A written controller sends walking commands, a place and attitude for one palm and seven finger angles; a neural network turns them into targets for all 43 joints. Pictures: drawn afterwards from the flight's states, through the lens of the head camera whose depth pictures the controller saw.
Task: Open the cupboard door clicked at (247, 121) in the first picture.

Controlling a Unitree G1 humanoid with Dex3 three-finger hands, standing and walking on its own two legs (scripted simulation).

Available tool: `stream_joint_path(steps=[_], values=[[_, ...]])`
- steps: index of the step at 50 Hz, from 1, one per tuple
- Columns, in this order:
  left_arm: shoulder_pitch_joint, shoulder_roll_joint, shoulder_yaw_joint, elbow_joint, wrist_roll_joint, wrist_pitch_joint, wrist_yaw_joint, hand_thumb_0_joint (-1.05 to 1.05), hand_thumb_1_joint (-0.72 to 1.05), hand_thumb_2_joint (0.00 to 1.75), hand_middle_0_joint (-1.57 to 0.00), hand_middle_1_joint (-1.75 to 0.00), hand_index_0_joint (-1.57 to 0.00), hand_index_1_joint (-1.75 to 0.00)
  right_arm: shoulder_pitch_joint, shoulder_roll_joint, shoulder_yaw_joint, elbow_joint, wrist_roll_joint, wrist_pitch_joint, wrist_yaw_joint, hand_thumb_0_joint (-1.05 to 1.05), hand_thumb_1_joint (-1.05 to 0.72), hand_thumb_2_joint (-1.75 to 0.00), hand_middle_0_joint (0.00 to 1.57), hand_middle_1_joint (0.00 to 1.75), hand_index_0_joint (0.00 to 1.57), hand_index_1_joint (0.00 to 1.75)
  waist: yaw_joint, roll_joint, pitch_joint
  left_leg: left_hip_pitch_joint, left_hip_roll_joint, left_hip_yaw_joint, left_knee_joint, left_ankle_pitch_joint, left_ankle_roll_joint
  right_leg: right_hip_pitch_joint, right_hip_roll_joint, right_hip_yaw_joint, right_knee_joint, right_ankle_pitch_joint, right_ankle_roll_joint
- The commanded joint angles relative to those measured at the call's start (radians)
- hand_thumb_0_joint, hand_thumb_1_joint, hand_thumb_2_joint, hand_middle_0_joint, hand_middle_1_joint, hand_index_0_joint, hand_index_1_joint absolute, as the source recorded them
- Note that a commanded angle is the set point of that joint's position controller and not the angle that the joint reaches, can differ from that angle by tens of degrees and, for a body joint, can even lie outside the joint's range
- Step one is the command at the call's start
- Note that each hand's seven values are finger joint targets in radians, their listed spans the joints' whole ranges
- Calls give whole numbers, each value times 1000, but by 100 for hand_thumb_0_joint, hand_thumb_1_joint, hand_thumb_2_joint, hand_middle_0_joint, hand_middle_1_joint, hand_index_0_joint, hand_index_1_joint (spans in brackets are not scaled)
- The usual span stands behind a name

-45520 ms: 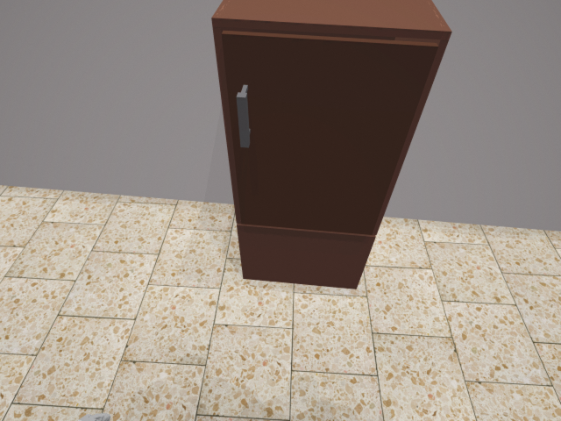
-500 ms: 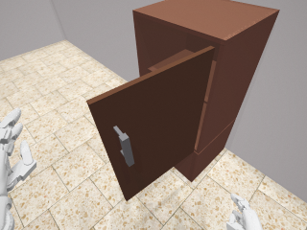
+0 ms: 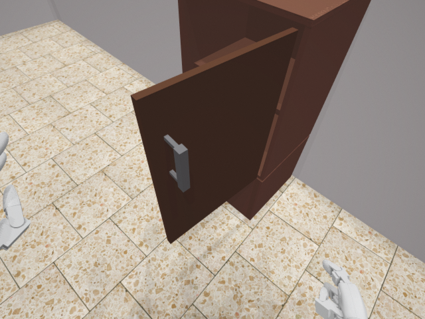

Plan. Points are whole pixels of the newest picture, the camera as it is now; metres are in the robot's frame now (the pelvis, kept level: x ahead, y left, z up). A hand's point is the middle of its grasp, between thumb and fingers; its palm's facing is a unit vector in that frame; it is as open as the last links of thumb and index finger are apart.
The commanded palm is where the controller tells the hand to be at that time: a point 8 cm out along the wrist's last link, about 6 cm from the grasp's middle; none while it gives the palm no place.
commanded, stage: step back with the hand held close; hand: left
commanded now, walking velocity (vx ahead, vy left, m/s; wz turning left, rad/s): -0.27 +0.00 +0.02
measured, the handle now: (176, 164) +0.40 +0.11 +0.05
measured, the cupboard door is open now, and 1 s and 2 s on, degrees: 84 84 84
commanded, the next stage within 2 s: stop stepping back and stand still in 0.60 s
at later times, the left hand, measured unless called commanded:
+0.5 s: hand out of the picture +0.12 +0.29 +0.18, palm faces +0.50 -0.73 -0.47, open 7.4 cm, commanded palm +0.04 +0.31 +0.18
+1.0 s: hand out of the picture +0.04 +0.24 +0.18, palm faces +0.29 -0.80 -0.53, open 7.4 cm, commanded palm -0.02 +0.29 +0.18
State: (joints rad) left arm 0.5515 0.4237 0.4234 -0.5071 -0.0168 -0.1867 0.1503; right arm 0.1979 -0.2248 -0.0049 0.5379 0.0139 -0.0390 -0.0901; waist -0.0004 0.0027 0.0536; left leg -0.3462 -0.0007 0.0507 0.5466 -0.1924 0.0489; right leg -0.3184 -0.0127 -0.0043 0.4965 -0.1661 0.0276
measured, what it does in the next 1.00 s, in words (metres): walks backwards: right foot, then left foot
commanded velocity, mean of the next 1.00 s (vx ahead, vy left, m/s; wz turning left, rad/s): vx -0.18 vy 0.00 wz -0.02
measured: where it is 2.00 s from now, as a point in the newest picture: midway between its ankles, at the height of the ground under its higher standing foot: outside the picture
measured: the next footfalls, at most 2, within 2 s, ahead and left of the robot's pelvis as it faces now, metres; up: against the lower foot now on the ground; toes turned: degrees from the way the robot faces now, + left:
right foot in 0.62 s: -0.17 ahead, -0.13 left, +0.00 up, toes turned +0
left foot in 0.78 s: -0.03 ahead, +0.07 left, +0.00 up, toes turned -1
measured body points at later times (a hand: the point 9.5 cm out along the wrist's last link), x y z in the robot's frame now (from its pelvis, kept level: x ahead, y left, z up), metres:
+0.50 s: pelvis -0.08 +0.00 -0.01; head -0.06 +0.03 +0.44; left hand +0.08 +0.32 +0.20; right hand +0.10 -0.22 -0.09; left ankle +0.06 +0.09 -0.73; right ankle -0.10 -0.13 -0.68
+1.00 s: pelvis -0.18 -0.01 +0.01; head -0.17 +0.02 +0.46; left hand +0.01 +0.28 +0.21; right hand -0.05 -0.26 -0.06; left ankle -0.07 +0.07 -0.73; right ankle -0.20 -0.09 -0.71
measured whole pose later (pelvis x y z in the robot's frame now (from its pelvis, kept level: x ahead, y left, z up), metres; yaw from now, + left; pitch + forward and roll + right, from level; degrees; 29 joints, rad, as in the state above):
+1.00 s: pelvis -0.18 -0.01 +0.01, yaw -3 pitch +0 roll -1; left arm 0.65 0.49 0.45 -0.58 -0.04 -0.19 0.15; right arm 0.25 -0.19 0.01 0.60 -0.01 -0.15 -0.07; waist -0.05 -0.04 0.01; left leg -0.32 -0.01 0.05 0.34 -0.06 0.05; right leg -0.25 0.05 -0.05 0.62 -0.47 -0.01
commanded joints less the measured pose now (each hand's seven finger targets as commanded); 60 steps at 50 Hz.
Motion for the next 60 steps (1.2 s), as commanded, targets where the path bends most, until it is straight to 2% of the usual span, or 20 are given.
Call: stream_joint_path(steps=[1,14,17,19,21,27,29,31,35,37,39,40,42,46,50,51,53,54,57,60], values=[[-44,147,140,-186,13,-78,24,0,90,90,-20,-30,-20,-30,-87,-139,-53,-153,-8,-78,-9,0,-90,-90,20,30,20,30,8,111,-92,-362,159,-178,-268,-458,50,310,13,47,105,-41,-12],[-96,166,136,-222,-5,-109,42,0,90,90,-20,-30,-20,-30,-49,-109,-52,-73,-16,-108,4,0,-90,-90,20,30,20,30,-21,-71,-115,46,13,-75,113,-266,-34,-219,-129,212,-151,-236,-97],[-87,175,154,-251,-8,-115,42,0,90,90,-20,-30,-20,-30,-70,-127,-47,-94,-12,-108,-1,0,-90,-90,20,30,20,30,-17,103,-101,-142,126,-223,-153,-427,11,-81,-15,99,51,-255,-37],[-88,193,200,-264,5,-125,39,0,90,90,-20,-30,-20,-30,-108,-125,-57,-106,-22,-127,-8,0,-90,-90,20,30,20,30,7,314,-146,-423,346,-463,-457,-593,113,213,117,14,526,-212,1],[-94,203,209,-278,-5,-130,35,0,90,90,-20,-30,-20,-30,-86,-109,-77,-76,-27,-152,7,0,-90,-90,20,30,20,30,6,146,-192,-223,352,-394,-377,-384,123,67,108,66,672,-322,-17],[-78,129,86,-237,-47,-100,27,0,90,90,-20,-30,-20,-30,-88,-99,-53,-30,-31,-169,35,0,-90,-90,20,30,20,30,8,235,-185,-16,260,-211,-417,-289,3,111,99,-49,166,-402,-58],[-108,163,95,-225,-44,-107,18,0,90,90,-20,-30,-20,-30,-87,-95,-57,-18,-34,-151,36,0,-90,-90,20,30,20,30,6,172,-165,63,202,-123,-274,-174,-61,82,20,28,-174,-293,-97],[-173,247,128,-249,-35,-130,22,0,90,90,-20,-30,-20,-30,-98,-71,-42,-8,-33,-126,32,0,-90,-90,20,30,20,30,4,-124,-167,161,58,-32,199,-83,-110,-158,-299,395,-360,-92,-200],[-125,231,131,-178,-6,-70,6,0,90,90,-20,-30,-20,-30,-145,-52,-15,-55,-13,-107,7,0,-90,-90,20,30,20,30,14,-223,-148,-114,-9,-10,292,-212,-83,156,-216,107,-71,803,-143],[-48,200,128,-194,-25,-47,2,0,90,90,-20,-30,-20,-30,-128,-70,-2,-63,-6,-95,-12,0,-90,-90,20,30,20,30,-13,-17,-158,53,-40,31,-57,61,-72,160,-112,31,38,727,-75],[-6,233,149,-285,-39,-45,0,0,90,90,-20,-30,-20,-30,-92,-122,-35,-79,-1,-116,-2,0,-90,-90,20,30,20,30,13,206,-279,360,192,-189,-168,704,6,7,17,-12,211,-32,-9],[-29,197,122,-294,-53,-68,-9,0,90,90,-20,-30,-20,-30,-52,-122,-42,-77,3,-138,17,0,-90,-90,20,30,20,30,15,192,-269,346,244,-235,-230,615,33,3,54,33,273,-387,-25],[23,224,175,-306,-46,-72,5,0,90,90,-20,-30,-20,-30,-50,-99,-40,-77,-29,-175,21,0,-90,-90,20,30,20,30,7,280,-258,287,279,-381,-320,295,30,-44,56,44,331,-386,-22],[150,194,172,-266,-39,-55,24,0,90,90,-20,-30,-20,-30,-62,-95,-30,-81,-25,-169,17,0,-90,-90,20,30,20,30,0,203,-166,21,215,-251,-462,-341,22,130,58,-26,209,-290,-26],[93,176,133,-185,-24,-40,30,0,90,90,-20,-30,-20,-30,-76,-111,-39,-75,-30,-135,2,0,-90,-90,20,30,20,30,-9,201,-86,-173,123,-133,-423,-443,-50,337,81,-113,-54,-273,-54],[79,188,134,-170,-20,-37,27,0,90,90,-20,-30,-20,-30,-66,-104,-42,-68,-30,-128,0,0,-90,-90,20,30,20,30,-12,112,-92,-115,76,-87,-296,-361,-57,286,35,-66,-169,-266,-71],[-20,234,153,-182,-27,-43,23,0,90,90,-20,-30,-20,-30,-69,-113,-51,-47,-38,-105,-1,0,-90,-90,20,30,20,30,-15,-177,-83,0,-2,-55,255,-159,-69,-79,-301,370,-396,-522,-211],[-87,219,137,-187,-23,-40,28,0,90,90,-20,-30,-20,-30,-67,-115,-51,-33,-35,-109,2,0,-90,-90,20,30,20,30,-7,-227,-67,-123,-10,-75,429,-180,-70,-82,-353,470,-419,-602,-239],[-154,153,66,-48,-6,-57,17,0,90,90,-20,-30,-20,-30,-35,-105,-39,0,-24,-124,0,0,-90,-90,20,30,20,30,-39,-87,-37,-172,44,-45,451,-103,-62,-46,-260,253,-338,-456,-164],[-178,169,58,-54,13,-74,19,0,90,90,-20,-30,-20,-30,-57,-107,-40,1,-26,-148,-21,0,-90,-90,20,30,20,30,-11,-81,-1,-104,41,8,272,-142,-35,-37,-247,209,-331,-427,-155]])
